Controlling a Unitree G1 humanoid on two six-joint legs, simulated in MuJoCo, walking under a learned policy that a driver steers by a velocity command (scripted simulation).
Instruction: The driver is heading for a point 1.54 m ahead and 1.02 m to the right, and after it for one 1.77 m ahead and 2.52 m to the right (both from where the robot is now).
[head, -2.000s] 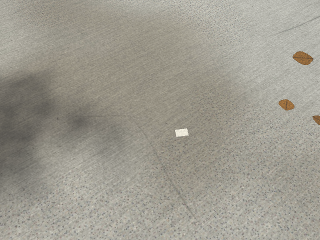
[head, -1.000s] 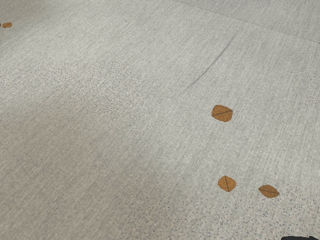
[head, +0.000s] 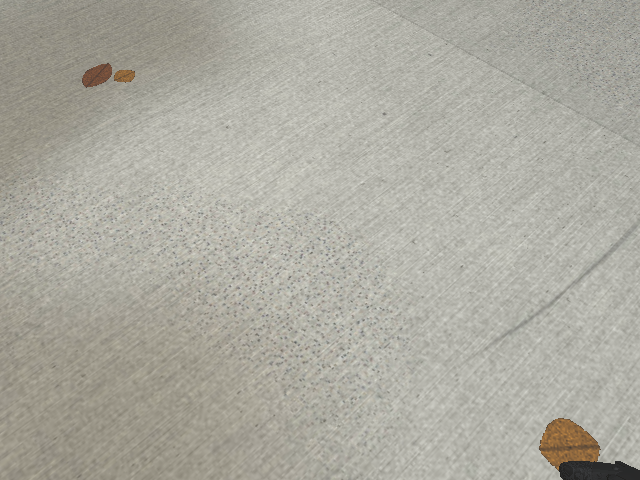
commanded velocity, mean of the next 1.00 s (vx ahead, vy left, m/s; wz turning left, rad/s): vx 0.50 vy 0.00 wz -0.41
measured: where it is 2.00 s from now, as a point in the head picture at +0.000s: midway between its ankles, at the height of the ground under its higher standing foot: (541, 271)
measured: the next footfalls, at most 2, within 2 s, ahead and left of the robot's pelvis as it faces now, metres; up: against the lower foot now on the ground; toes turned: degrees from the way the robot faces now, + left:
right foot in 0.54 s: +0.44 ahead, -0.15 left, +0.00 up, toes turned -16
left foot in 1.00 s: +0.78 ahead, -0.07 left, +0.00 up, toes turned -34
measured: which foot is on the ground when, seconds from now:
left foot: down 0.00-0.54, up 0.56-0.98, down 1.00-1.00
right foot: down 0.00-0.00, up 0.02-0.52, down 0.54-1.00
